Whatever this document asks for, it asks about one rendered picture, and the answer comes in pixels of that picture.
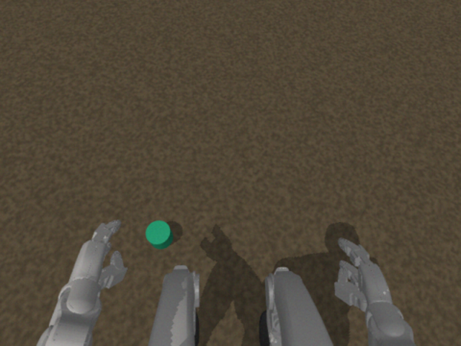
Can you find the tin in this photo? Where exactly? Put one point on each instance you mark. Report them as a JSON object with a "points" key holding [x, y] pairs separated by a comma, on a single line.
{"points": [[159, 234]]}

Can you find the left robot arm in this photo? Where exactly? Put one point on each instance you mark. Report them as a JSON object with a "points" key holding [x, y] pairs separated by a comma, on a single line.
{"points": [[75, 315]]}

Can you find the right robot arm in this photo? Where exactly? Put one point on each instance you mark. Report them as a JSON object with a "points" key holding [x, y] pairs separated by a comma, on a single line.
{"points": [[386, 326]]}

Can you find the left robot hand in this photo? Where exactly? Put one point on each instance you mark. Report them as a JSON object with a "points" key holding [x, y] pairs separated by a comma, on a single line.
{"points": [[91, 256]]}

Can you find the right robot hand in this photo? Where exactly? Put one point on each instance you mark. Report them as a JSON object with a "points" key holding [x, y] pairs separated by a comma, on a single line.
{"points": [[367, 285]]}

